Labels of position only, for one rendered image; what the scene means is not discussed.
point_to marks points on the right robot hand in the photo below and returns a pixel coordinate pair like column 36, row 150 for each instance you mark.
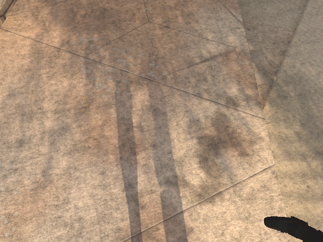
column 294, row 227

